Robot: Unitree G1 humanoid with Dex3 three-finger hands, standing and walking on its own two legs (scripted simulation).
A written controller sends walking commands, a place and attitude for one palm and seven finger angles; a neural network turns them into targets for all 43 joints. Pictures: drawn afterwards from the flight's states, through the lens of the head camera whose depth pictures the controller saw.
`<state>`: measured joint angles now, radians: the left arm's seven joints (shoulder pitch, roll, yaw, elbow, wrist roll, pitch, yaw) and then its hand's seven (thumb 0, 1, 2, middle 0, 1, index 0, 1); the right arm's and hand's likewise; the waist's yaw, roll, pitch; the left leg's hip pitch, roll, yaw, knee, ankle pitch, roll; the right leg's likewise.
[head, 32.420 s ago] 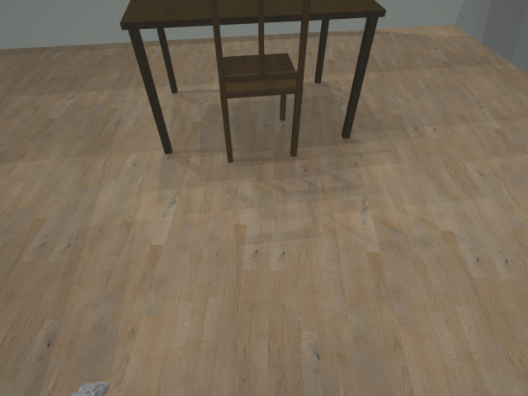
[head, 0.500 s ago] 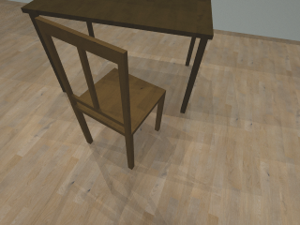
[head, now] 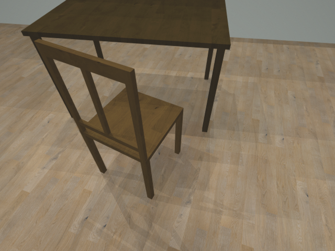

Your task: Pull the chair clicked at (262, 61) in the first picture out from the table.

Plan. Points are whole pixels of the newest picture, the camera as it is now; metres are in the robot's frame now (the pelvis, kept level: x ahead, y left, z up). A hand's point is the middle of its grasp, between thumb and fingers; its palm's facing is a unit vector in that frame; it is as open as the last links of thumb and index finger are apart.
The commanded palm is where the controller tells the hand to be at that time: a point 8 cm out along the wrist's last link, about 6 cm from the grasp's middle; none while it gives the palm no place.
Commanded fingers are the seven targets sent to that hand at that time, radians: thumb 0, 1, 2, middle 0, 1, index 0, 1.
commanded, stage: let the arm hang, fingers relaxed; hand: left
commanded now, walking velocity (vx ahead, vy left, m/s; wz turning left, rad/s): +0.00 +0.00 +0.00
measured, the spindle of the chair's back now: (97, 105) +0.64 +0.31 -0.08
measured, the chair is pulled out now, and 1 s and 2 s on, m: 0.41 0.41 0.41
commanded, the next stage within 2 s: look to check the result in 0.18 s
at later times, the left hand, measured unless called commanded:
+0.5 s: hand out of the picture +0.01 +0.16 -0.17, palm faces +0.01 -0.98 -0.18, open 7.3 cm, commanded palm none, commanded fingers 0.00 0.90 0.90 -0.20 -0.30 -0.20 -0.30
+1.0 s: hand out of the picture +0.02 +0.15 -0.17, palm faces +0.01 -0.98 -0.19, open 7.3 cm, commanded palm none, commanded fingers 0.00 0.90 0.90 -0.20 -0.30 -0.20 -0.30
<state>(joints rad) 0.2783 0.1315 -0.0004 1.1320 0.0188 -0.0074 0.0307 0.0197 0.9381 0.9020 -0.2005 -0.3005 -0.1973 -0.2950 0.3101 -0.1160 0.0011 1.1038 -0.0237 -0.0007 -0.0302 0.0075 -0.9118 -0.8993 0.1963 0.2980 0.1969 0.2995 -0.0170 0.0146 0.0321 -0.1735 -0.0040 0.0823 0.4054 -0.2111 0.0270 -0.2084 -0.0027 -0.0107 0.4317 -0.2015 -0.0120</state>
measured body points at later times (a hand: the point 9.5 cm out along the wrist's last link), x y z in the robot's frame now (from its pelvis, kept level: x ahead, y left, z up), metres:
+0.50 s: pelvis +0.01 -0.01 +0.00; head +0.03 -0.01 +0.45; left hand +0.01 +0.21 -0.16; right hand -0.01 -0.22 -0.16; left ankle +0.01 +0.10 -0.74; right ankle +0.02 -0.11 -0.74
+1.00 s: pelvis +0.03 -0.01 +0.00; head +0.04 -0.02 +0.45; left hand +0.02 +0.21 -0.16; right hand +0.01 -0.22 -0.17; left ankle +0.01 +0.10 -0.74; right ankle +0.02 -0.11 -0.74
